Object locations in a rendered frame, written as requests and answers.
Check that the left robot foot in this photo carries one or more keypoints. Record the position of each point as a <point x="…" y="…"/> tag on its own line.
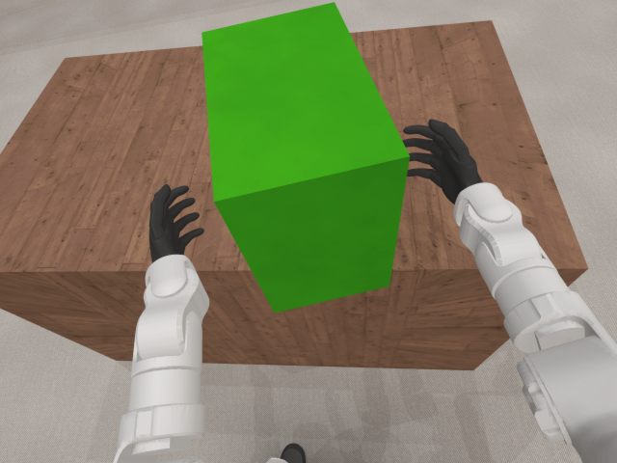
<point x="293" y="453"/>

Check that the robot right upper arm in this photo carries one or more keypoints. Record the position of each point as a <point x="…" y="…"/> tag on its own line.
<point x="571" y="390"/>

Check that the robot left forearm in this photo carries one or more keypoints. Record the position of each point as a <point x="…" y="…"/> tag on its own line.
<point x="165" y="412"/>

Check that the pedestal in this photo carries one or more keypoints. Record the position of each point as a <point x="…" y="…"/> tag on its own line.
<point x="109" y="131"/>

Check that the carton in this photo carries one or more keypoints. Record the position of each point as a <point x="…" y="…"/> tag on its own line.
<point x="308" y="168"/>

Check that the left robot hand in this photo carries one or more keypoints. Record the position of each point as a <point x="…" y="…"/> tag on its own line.
<point x="164" y="237"/>

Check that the right robot hand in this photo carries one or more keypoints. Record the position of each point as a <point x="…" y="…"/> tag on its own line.
<point x="455" y="168"/>

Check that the robot right forearm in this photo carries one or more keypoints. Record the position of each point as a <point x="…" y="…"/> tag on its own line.
<point x="539" y="309"/>

